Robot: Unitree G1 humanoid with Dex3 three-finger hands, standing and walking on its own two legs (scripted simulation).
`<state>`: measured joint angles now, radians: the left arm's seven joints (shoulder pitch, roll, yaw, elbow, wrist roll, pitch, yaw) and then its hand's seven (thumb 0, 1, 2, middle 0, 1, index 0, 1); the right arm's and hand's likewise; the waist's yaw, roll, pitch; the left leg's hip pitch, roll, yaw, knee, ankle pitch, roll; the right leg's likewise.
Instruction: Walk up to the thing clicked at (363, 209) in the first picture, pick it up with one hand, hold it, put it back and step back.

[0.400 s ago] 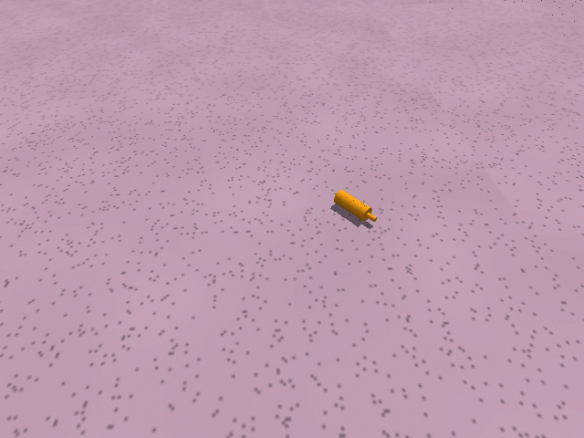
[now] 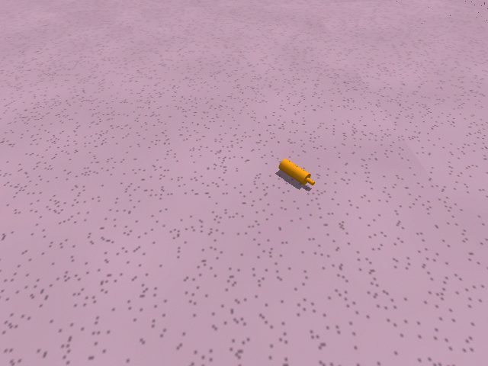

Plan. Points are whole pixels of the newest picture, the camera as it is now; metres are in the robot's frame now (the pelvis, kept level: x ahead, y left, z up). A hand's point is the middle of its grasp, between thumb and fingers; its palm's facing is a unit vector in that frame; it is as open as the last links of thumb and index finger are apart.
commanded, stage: stand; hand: left
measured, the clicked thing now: (297, 173) +1.25 -0.28 -0.75
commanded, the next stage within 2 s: walk up in 0.72 s
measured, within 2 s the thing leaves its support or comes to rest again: neither
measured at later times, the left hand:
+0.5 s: hand out of the picture +0.07 +0.25 -0.16, palm faces -0.03 -0.94 -0.34, open 7.3 cm
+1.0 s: hand out of the picture +0.16 +0.23 -0.14, palm faces -0.23 -0.89 -0.40, open 7.3 cm
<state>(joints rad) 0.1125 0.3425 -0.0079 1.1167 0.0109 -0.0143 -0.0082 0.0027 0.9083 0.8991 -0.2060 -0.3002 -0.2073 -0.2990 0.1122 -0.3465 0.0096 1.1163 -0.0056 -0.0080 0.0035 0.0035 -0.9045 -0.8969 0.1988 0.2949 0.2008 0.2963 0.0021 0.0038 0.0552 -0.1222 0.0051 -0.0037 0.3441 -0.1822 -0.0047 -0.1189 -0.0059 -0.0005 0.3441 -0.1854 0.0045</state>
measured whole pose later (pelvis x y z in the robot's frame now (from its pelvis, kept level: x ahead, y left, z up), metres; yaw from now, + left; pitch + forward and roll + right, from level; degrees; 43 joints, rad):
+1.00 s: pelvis +0.05 -0.04 -0.02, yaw -13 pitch -2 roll +1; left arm 0.25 0.42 0.08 0.96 0.03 -0.01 -0.11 0.01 0.91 0.90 -0.21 -0.30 -0.21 -0.30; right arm 0.20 -0.45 -0.09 0.93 -0.05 -0.03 0.05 0.00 -0.90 -0.90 0.20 0.30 0.20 0.30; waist -0.01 0.04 0.06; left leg -0.06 0.11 0.20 0.50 -0.39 -0.02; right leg -0.38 -0.10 -0.06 0.67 -0.31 0.00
